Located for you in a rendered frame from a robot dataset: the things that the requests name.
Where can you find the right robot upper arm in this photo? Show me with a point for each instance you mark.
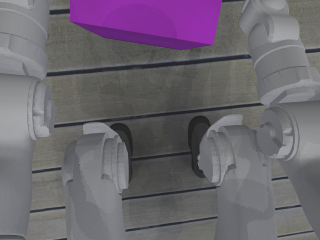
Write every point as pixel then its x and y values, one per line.
pixel 290 133

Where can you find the robot left shin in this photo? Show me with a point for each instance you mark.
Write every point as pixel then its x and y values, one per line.
pixel 68 156

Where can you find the robot right forearm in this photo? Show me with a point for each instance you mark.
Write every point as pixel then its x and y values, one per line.
pixel 278 55

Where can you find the right robot thigh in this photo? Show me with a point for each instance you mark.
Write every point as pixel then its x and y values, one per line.
pixel 245 199

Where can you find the left robot upper arm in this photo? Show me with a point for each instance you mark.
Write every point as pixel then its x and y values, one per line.
pixel 27 113

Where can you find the carton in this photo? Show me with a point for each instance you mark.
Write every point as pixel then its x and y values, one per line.
pixel 174 24

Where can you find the robot left forearm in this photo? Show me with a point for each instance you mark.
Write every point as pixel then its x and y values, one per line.
pixel 24 28

